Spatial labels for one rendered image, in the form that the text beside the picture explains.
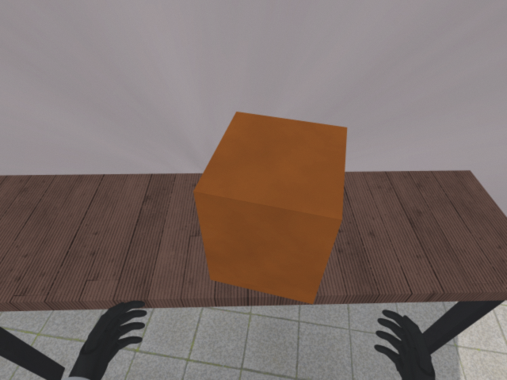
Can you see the left robot hand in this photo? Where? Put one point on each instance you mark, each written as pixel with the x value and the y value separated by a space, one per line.
pixel 103 341

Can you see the right robot hand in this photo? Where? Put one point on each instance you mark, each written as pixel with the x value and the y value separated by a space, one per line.
pixel 413 359

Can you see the carton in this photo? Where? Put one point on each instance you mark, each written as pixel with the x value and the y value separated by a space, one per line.
pixel 270 204

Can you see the table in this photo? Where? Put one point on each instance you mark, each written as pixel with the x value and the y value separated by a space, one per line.
pixel 92 241

